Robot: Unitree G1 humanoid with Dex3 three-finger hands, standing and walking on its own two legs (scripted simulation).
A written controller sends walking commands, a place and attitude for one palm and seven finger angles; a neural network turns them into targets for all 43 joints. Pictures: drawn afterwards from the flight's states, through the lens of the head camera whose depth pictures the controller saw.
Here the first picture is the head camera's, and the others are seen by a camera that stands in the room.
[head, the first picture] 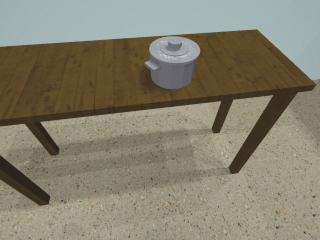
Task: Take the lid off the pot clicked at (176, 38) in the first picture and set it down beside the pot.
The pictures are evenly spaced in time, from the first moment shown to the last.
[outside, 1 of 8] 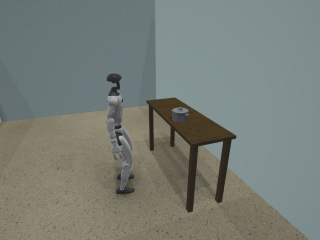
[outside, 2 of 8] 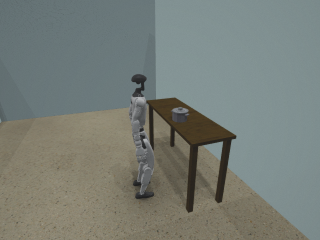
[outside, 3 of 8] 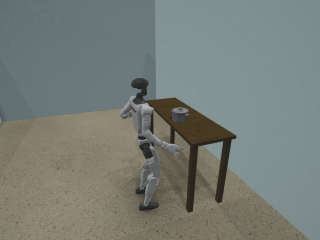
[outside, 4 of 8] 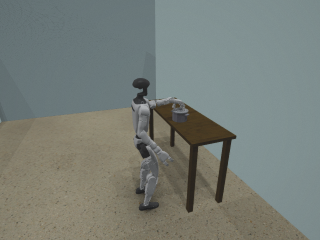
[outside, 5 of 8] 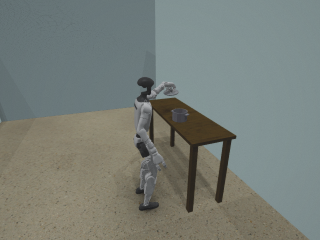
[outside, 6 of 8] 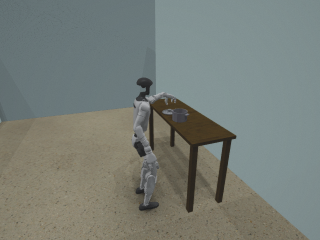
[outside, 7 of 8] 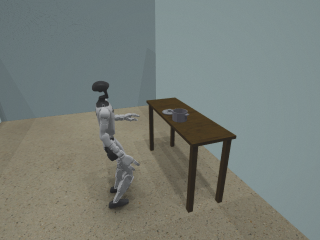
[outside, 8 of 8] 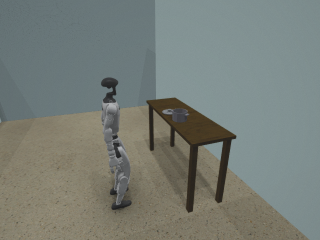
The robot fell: no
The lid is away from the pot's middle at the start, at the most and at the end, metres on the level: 0.00 0.24 0.24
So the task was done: yes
